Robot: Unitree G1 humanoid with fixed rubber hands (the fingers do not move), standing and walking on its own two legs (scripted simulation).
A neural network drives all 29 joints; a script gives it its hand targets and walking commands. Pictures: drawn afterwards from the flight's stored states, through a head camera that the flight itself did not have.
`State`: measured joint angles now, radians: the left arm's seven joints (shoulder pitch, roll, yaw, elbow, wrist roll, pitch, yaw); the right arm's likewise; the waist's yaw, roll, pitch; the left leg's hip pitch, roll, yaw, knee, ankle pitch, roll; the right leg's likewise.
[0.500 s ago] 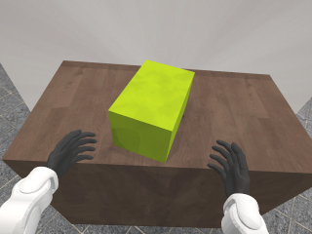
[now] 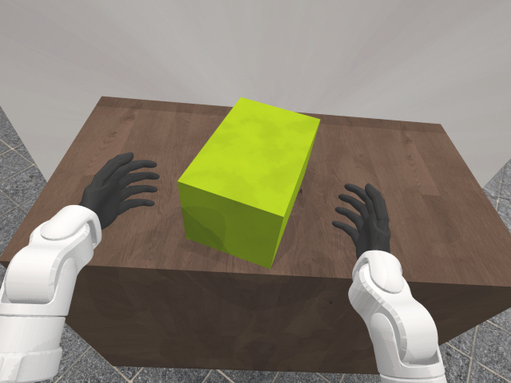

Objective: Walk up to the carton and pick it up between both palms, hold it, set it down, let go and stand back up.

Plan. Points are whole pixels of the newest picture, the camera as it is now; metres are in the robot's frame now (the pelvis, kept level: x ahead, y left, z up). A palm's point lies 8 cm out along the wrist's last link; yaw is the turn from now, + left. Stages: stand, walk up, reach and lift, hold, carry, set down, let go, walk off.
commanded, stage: reach and lift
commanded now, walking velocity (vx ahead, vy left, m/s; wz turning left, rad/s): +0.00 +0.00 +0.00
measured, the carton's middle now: (254, 177) +0.47 +0.01 +0.05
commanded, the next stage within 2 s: none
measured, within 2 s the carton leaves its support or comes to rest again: neither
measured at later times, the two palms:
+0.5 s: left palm (110, 156) +0.38 +0.22 +0.16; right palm (365, 199) +0.35 -0.14 +0.14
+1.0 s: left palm (132, 109) +0.45 +0.21 +0.19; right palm (357, 158) +0.41 -0.14 +0.16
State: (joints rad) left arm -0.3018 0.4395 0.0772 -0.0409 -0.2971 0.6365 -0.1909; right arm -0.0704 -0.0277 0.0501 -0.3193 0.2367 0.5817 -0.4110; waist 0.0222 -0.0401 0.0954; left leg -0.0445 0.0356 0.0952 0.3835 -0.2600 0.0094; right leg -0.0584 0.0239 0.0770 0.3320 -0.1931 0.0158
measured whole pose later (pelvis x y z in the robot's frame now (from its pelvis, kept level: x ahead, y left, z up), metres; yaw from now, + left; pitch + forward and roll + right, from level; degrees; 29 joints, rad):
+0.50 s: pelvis +0.00 +0.00 +0.00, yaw +0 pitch -5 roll -1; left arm -0.66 0.44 0.08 0.33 -0.28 0.63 -0.18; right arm -0.46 -0.03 -0.06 0.12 0.26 0.51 -0.41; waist 0.00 -0.05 0.10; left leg -0.05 0.04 0.09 0.38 -0.26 0.01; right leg -0.06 0.02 0.08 0.33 -0.19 0.02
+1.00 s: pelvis +0.00 +0.00 +0.00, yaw +1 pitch +2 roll -1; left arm -1.04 0.44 0.05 0.81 -0.27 0.45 -0.13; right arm -0.82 -0.03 -0.13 0.55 0.23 0.40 -0.41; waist -0.06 -0.05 0.03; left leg -0.19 0.04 0.07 0.40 -0.24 0.00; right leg -0.19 0.02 0.05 0.33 -0.18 0.02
